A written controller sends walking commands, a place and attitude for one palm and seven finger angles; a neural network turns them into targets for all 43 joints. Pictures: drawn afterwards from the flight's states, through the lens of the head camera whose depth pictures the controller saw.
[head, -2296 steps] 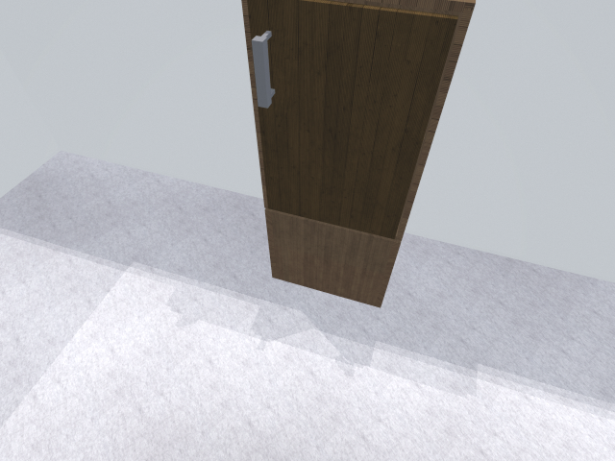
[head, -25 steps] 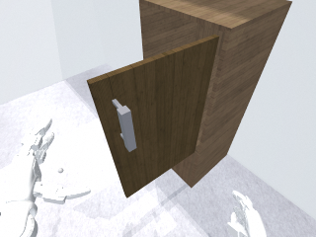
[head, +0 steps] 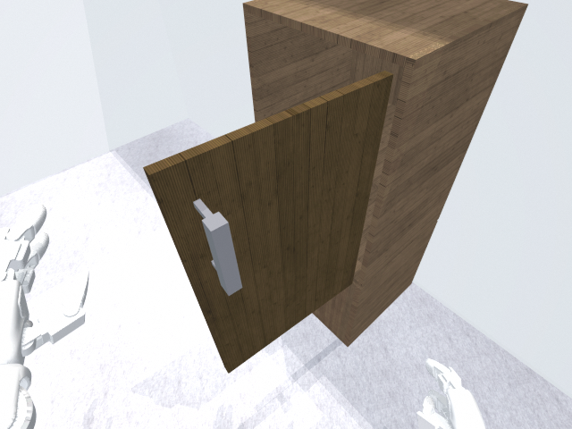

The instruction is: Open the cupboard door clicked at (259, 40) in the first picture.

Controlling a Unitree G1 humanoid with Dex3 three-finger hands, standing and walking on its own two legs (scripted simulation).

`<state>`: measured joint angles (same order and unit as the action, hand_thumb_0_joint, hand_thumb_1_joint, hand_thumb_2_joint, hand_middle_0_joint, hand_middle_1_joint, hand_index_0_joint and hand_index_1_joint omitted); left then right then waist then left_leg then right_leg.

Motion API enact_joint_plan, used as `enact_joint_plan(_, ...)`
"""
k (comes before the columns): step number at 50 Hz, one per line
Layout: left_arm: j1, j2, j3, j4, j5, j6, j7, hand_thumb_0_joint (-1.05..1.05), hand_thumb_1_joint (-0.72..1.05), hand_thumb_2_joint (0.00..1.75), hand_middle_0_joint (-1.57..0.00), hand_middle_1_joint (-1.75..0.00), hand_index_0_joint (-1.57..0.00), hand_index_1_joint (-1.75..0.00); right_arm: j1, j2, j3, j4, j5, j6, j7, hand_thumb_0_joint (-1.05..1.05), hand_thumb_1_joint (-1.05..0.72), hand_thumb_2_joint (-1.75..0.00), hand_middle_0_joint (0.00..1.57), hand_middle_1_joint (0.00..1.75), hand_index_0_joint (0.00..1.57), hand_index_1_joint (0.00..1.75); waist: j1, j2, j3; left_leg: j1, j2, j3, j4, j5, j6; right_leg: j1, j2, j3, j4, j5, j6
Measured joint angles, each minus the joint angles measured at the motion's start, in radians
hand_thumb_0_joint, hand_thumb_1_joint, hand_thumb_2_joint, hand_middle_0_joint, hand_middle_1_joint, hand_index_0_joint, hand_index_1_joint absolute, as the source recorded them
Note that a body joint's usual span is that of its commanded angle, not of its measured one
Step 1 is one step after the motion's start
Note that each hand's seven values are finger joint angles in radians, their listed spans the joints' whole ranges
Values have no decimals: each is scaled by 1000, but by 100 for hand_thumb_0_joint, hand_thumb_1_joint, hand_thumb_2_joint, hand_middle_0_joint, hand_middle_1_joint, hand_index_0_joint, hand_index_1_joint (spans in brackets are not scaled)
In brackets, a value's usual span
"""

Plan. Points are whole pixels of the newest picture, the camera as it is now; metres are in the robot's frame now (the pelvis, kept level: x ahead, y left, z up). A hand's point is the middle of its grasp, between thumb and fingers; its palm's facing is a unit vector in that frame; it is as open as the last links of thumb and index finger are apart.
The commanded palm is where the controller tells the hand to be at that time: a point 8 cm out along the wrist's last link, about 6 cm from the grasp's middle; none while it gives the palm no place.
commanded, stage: draw the hand back to the body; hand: left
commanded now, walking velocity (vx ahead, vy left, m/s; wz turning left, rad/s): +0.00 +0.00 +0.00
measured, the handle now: (216, 247) +0.32 +0.14 +0.11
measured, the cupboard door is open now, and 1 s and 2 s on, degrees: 85 85 85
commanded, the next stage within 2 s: step back with the hand held close in 0.40 s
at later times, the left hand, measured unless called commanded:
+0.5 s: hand (64, 310) +0.19 +0.26 +0.15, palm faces +0.48 -0.79 -0.37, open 7.4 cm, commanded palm +0.13 +0.30 +0.17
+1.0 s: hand (23, 356) +0.14 +0.27 +0.15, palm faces +0.35 -0.79 -0.50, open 7.4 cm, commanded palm +0.07 +0.32 +0.17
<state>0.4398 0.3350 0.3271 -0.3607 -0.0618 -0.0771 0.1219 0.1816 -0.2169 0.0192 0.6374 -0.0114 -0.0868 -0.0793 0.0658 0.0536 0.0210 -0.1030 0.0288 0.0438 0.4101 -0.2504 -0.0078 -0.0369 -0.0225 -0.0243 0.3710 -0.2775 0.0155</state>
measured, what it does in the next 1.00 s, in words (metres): shifts its weight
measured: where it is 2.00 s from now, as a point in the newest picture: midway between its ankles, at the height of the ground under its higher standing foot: outside the picture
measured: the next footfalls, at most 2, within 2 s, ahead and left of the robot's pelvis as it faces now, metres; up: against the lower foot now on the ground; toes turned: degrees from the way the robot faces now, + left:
right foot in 1.54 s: -0.23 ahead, -0.07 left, +0.00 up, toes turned -4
left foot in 1.74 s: -0.14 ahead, +0.12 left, +0.00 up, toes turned +0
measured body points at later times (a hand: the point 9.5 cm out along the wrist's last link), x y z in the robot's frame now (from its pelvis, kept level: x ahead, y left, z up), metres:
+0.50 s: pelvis -0.01 -0.01 +0.00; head -0.02 -0.02 +0.45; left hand +0.16 +0.30 +0.17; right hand +0.18 -0.22 -0.09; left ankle -0.02 +0.12 -0.74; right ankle -0.05 -0.13 -0.74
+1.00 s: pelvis -0.08 +0.02 -0.01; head -0.05 +0.03 +0.44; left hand +0.11 +0.31 +0.18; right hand +0.10 -0.22 -0.08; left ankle -0.02 +0.12 -0.74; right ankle -0.05 -0.13 -0.74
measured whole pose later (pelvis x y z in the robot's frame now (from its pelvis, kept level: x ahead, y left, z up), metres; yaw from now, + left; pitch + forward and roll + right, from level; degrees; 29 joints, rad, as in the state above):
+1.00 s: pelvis -0.08 +0.02 -0.01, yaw -1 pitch +0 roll -1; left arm 0.56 0.43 0.42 -0.53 -0.05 -0.17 0.14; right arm 0.18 -0.22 -0.01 0.52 0.01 -0.01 -0.08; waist 0.00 0.00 0.06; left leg -0.34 0.02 0.07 0.52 -0.18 0.03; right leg -0.29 -0.03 0.01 0.50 -0.21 0.04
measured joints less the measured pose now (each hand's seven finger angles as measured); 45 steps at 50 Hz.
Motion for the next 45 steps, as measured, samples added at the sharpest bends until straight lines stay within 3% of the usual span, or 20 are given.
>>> enact_joint_plan(10, -18, -10, 11, 8, -3, 7, 3, 1, 83, 87, -20, -30, -20, -30, -6, -4, -5, -3, 1, 10, 2, 1, -90, -90, 20, 30, 20, 29, 5, 1, -1, 1, 2, -4, -7, 5, -3, 2, 2, -4, -7, 4, -3)
enact_joint_plan(27, -22, -12, 10, 20, -6, -1, 1, 1, 89, 90, -21, -30, -21, -30, 3, 3, -5, 12, 2, 5, -1, 1, -90, -90, 20, 30, 20, 29, 1, 4, 8, 5, 10, -7, -13, 22, -7, 8, 11, -6, -17, 22, -8)
enact_joint_plan(34, 52, 26, 53, -64, 1, -66, -6, 1, 90, 90, -21, -30, -21, -30, -19, -10, -10, -41, 9, 56, 0, 1, -90, -90, 20, 30, 20, 29, -36, 8, -5, -97, 20, -2, 34, 21, 0, -82, 19, 1, -3, 44, -1)
enact_joint_plan(45, 109, 86, 62, -128, 5, -58, 6, 1, 89, 90, -21, -30, -21, -30, -23, -12, -33, -99, 24, 97, -9, 1, -90, -90, 20, 30, 20, 29, -59, -33, 34, -188, 2, 34, 70, 55, 26, -203, -2, 38, 75, 68, 24)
